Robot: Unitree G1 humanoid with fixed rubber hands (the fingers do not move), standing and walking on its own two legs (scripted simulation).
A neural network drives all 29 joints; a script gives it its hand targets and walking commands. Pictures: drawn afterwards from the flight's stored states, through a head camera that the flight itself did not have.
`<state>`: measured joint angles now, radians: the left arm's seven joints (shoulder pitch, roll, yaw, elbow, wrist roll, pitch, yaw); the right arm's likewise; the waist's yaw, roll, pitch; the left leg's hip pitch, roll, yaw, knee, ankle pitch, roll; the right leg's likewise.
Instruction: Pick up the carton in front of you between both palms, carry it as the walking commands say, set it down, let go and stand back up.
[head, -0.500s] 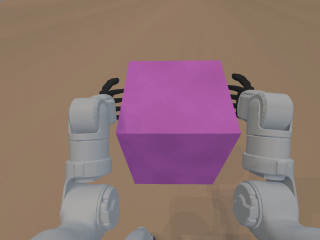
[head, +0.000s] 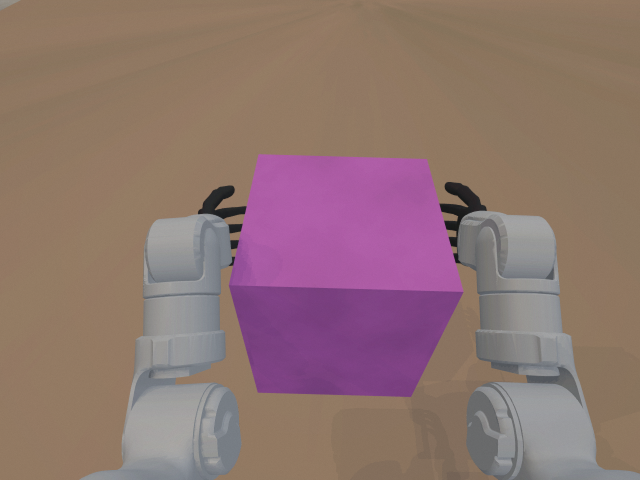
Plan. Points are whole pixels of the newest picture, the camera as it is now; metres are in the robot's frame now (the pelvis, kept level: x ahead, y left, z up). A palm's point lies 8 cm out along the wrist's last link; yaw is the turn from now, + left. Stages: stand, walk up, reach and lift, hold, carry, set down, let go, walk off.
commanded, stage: carry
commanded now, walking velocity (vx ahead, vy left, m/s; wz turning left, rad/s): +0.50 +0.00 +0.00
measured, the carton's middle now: (338, 281) +0.36 -0.01 +0.08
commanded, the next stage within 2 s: none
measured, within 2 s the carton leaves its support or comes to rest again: neither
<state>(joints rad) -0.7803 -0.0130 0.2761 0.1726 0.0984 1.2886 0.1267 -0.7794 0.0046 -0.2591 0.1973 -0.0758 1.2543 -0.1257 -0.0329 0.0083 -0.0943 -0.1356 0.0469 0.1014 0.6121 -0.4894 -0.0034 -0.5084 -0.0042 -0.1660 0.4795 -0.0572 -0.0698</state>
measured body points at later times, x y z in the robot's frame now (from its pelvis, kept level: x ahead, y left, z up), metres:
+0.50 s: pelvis +0.33 +0.02 +0.00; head +0.31 +0.03 +0.45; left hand +0.61 +0.17 +0.09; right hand +0.61 -0.13 +0.10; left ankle +0.44 +0.10 -0.72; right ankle +0.13 -0.08 -0.70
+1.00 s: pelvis +0.58 +0.00 +0.01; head +0.55 -0.01 +0.46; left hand +0.85 +0.15 +0.09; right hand +0.85 -0.15 +0.08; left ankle +0.46 +0.11 -0.71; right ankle +0.67 -0.09 -0.72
